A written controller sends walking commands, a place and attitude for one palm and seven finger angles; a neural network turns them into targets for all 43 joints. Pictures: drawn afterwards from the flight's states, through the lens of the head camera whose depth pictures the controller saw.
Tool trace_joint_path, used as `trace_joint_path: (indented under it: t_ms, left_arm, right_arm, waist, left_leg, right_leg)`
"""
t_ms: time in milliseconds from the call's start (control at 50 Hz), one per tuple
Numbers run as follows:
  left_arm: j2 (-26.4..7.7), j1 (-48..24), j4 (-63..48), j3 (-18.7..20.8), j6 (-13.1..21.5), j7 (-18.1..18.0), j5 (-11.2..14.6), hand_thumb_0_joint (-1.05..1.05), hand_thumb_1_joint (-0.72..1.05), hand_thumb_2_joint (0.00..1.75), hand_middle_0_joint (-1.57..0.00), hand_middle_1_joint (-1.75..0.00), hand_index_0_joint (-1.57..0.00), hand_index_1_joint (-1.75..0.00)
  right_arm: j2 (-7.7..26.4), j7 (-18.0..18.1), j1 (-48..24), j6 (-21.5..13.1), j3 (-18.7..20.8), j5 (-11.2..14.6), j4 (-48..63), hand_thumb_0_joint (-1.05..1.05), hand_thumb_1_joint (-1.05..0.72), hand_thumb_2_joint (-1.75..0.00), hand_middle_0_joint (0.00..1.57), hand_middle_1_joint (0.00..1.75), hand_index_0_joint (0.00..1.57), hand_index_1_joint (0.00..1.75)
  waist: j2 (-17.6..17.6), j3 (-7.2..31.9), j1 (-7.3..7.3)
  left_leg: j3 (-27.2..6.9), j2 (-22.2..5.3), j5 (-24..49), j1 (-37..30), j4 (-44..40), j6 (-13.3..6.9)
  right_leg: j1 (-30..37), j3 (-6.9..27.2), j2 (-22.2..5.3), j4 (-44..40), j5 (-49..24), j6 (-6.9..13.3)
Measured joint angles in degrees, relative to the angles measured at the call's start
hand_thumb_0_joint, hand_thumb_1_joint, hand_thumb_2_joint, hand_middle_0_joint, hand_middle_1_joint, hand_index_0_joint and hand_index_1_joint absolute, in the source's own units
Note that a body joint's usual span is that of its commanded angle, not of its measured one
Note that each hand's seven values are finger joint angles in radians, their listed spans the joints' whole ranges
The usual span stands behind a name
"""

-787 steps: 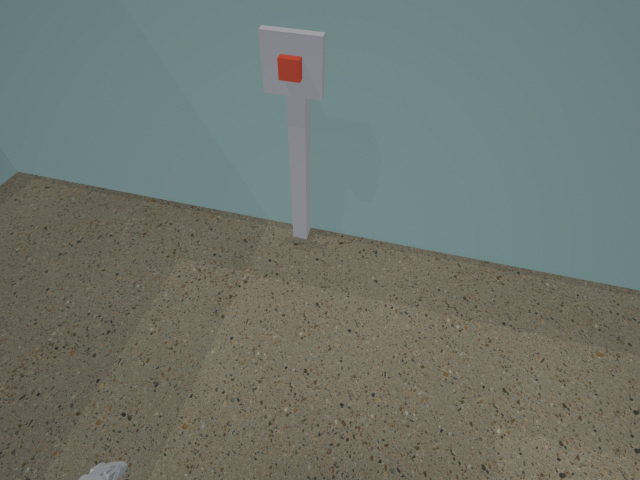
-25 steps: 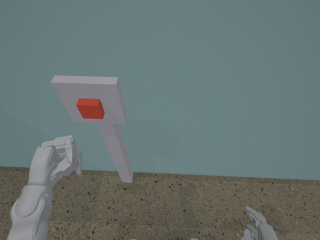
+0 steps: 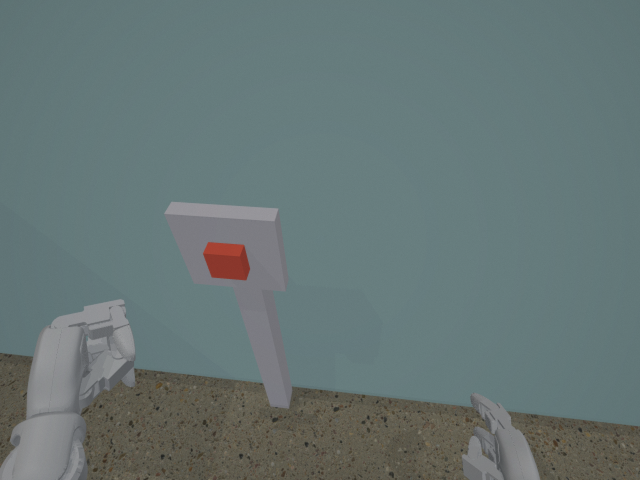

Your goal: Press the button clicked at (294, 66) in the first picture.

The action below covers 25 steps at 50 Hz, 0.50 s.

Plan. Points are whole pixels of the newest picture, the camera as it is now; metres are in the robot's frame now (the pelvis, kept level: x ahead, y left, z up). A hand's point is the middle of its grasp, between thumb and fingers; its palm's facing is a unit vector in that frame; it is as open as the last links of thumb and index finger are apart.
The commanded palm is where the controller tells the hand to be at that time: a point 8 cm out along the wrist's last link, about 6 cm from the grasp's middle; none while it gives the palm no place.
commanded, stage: draw the hand back to the body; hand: left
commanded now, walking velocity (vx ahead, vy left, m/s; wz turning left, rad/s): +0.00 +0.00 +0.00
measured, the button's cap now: (228, 260) +0.45 +0.21 -0.01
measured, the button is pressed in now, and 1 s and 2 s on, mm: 0 0 0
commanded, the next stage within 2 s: step back with the hand held close in 0.56 s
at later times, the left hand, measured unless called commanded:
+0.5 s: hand (65, 371) +0.17 +0.25 +0.16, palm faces +0.41 -0.83 -0.38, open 3.1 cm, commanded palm +0.12 +0.28 +0.18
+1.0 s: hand (68, 382) +0.16 +0.24 +0.15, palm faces +0.29 -0.83 -0.47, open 3.1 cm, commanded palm +0.10 +0.29 +0.18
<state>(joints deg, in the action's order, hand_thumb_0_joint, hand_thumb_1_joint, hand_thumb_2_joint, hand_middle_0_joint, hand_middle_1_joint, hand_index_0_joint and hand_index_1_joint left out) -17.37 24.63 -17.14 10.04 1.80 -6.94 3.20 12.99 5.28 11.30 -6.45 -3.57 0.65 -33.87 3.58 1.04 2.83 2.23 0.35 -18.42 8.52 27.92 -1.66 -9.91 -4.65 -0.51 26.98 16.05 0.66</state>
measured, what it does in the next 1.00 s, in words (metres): stands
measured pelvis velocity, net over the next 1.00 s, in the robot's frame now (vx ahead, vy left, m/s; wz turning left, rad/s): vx -0.04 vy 0.02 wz -0.04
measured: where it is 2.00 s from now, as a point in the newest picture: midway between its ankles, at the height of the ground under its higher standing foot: outside the picture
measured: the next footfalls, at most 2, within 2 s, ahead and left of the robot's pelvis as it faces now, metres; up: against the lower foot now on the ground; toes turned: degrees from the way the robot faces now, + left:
right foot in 1.90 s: -0.23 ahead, -0.09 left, +0.00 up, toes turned -3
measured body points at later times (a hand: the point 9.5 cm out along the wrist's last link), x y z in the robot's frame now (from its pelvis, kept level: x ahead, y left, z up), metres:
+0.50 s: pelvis -0.01 +0.00 +0.01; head -0.04 -0.01 +0.45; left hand +0.14 +0.29 +0.18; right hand +0.17 -0.21 -0.07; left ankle -0.04 +0.10 -0.74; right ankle -0.02 -0.11 -0.74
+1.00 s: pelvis -0.04 +0.02 +0.00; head -0.03 +0.01 +0.45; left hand +0.14 +0.29 +0.18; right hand +0.12 -0.24 -0.08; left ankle -0.04 +0.10 -0.74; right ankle -0.02 -0.11 -0.74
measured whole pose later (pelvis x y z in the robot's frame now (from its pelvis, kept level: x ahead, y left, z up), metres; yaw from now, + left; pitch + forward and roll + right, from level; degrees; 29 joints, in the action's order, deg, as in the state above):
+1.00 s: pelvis -0.04 +0.02 +0.00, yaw -2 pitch +0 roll -1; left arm -21.1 35.7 -30.5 19.3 9.2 -6.7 2.3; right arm 13.9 4.5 11.1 -1.5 0.0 -0.2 -32.5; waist 1.5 -1.0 -0.3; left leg 5.0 0.7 -13.5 12.5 25.3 -3.0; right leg -14.3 -2.0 -0.7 23.4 9.5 -0.4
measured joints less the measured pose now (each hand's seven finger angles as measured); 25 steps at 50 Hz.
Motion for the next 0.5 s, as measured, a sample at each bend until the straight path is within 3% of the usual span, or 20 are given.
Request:
trace_joint_path:
  t_ms: [340, 500]
  left_arm:
    - [-2.02, 6.67, -12.12, 7.01, 1.92, 0.62, -0.01, 0.01, 0.89, 0.90, -1.31, -1.50, -1.31, -1.50]
    - [-0.68, 5.97, -10.14, 6.60, 2.13, 0.74, -0.16, 0.01, 0.89, 0.90, -1.31, -1.50, -1.31, -1.50]
  right_arm:
    - [0.22, -1.27, 0.43, -0.48, 1.47, -0.72, -1.25, 0.02, -0.90, -0.90, 0.20, 0.30, 0.20, 0.30]
    - [0.03, -0.96, 0.43, -0.12, 1.61, -0.82, -1.61, 0.02, -0.90, -0.90, 0.20, 0.30, 0.20, 0.30]
  waist:
    - [0.62, -0.70, 1.20]
    - [0.22, -1.53, 1.24]
  left_leg:
    - [0.83, -0.24, 1.55, -4.80, -3.59, -0.18]
    - [1.00, -0.34, 2.38, -4.98, -3.70, -0.21]
  right_leg:
    - [4.92, 0.83, 0.48, -4.53, -2.42, -0.26]
    - [5.14, 0.98, 0.59, -4.86, -3.41, -0.13]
